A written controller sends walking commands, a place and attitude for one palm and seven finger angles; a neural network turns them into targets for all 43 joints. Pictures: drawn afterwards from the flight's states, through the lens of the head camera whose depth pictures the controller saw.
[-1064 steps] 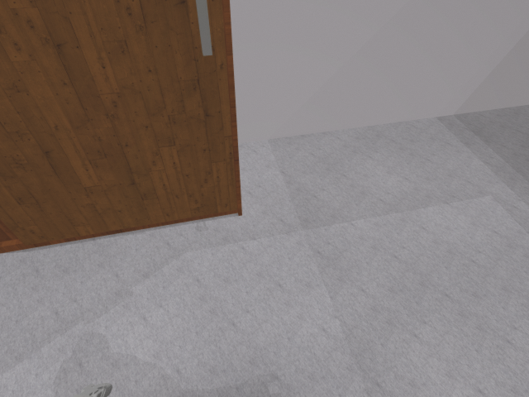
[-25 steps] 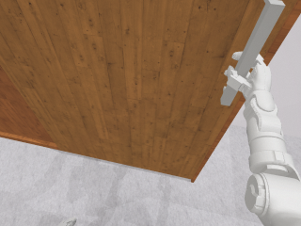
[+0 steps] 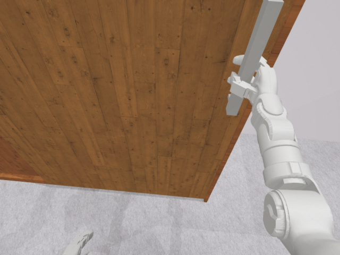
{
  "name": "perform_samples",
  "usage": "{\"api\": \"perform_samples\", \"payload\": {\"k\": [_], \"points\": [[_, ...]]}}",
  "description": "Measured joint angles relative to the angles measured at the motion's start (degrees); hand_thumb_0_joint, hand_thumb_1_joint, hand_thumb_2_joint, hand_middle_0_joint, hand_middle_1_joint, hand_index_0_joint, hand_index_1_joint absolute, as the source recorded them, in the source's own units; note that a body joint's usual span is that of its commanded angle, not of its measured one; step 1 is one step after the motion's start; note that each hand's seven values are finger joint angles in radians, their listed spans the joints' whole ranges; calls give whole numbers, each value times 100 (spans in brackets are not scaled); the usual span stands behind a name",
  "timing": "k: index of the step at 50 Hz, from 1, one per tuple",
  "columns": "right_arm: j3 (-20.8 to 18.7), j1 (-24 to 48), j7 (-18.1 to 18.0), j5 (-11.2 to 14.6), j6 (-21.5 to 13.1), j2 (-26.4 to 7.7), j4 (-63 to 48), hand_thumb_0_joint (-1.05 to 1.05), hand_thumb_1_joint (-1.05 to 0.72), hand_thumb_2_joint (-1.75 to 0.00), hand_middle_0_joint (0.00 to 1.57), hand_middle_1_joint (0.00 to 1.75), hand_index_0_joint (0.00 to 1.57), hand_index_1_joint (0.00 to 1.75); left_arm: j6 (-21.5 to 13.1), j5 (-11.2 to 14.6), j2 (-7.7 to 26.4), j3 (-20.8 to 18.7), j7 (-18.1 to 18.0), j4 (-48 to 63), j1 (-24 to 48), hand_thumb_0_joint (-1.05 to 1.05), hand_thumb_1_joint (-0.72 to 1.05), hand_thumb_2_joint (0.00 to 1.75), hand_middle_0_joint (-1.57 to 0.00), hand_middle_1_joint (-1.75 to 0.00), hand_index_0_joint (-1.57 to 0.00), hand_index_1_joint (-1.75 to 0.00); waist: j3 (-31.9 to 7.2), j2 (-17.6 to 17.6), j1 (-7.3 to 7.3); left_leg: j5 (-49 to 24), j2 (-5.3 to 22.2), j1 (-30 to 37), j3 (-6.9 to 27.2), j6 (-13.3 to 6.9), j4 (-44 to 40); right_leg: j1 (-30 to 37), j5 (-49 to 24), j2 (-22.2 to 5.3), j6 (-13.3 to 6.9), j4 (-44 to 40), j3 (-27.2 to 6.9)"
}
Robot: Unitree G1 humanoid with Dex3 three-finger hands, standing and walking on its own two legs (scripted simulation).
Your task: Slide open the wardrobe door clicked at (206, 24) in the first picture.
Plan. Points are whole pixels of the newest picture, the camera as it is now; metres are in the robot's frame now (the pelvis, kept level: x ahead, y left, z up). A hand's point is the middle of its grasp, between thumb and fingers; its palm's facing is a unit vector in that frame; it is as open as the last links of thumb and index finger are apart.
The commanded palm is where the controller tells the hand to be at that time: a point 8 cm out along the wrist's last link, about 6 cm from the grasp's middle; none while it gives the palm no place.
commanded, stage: tug the door sideways, standing still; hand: right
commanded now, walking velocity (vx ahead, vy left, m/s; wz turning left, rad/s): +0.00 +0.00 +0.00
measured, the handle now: (246, 62) +0.51 -0.14 +0.21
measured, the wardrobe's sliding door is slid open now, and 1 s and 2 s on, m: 0.00 0.03 0.19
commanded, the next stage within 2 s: step sideways, sliding the door along in 0.60 s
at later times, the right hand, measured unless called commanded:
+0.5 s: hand (229, 84) +0.46 -0.10 +0.18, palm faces +0.08 +1.00 -0.03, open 6.1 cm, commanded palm +0.43 -0.10 +0.18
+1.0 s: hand (221, 84) +0.46 -0.09 +0.18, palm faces +0.09 +0.99 -0.12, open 6.3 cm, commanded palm +0.44 -0.10 +0.18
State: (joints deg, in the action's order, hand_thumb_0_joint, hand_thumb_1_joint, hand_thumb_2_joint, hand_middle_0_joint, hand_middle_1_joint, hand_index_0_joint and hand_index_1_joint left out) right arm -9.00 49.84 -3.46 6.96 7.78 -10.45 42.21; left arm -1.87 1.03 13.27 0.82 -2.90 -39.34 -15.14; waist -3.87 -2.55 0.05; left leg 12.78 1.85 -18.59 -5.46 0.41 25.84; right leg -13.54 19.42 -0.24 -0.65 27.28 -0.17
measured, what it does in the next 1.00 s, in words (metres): stands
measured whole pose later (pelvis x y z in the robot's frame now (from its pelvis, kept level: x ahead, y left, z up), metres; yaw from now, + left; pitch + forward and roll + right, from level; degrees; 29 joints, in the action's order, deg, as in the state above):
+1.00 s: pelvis -0.01 +0.04 -0.02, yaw +1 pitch +1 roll +0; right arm -5.5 52.0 -3.9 7.5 -8.3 -15.6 47.8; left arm -5.3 1.3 11.8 0.4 -4.8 -42.3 -17.2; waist 4.5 -3.0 -0.1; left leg 20.1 -0.9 -21.1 -3.2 -1.9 40.4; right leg -13.2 24.8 -2.6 1.9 36.7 -0.3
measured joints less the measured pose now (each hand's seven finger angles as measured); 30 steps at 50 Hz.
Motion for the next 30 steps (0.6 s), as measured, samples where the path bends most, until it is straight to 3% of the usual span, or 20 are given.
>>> {"api": "perform_samples", "payload": {"k": [16, 30], "points": [[345, 786, -277, 202, -834, -141, 1339, 0, -69, -82, 32, 140, 29, 140, -481, -39, -17, 25, 147, -525, -644, 1, 91, 90, -20, -30, -20, -30, 105, 29, -93, -31, 104, -381, -23, 5, 299, -417, -35, 89, -12, 326, -41], [469, 994, -367, 232, -1115, -76, 1722, 0, -70, -81, 33, 140, 27, 140, -835, -66, 64, -17, 187, -638, -697, 1, 91, 90, -20, -30, -20, -30, 63, 50, -130, 7, 114, -550, -4, -8, 456, -567, -6, 94, -5, 456, -30]]}}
